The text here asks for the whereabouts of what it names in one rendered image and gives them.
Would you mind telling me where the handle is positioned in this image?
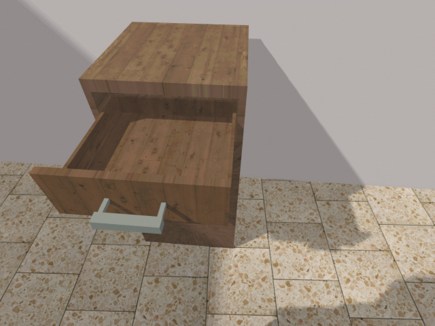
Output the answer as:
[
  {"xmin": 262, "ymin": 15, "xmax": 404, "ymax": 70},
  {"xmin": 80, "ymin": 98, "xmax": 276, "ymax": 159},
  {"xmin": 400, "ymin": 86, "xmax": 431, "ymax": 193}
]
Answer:
[{"xmin": 89, "ymin": 198, "xmax": 167, "ymax": 234}]

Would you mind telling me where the drawer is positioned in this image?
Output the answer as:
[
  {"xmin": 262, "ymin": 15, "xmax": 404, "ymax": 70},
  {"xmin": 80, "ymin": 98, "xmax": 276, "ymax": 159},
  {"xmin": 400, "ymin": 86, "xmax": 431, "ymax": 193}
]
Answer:
[{"xmin": 29, "ymin": 95, "xmax": 237, "ymax": 226}]

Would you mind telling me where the cabinet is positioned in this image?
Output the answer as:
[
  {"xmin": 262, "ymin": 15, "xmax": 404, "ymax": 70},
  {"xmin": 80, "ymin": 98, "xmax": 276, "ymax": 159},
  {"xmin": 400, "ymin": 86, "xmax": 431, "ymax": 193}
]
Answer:
[{"xmin": 79, "ymin": 22, "xmax": 249, "ymax": 249}]

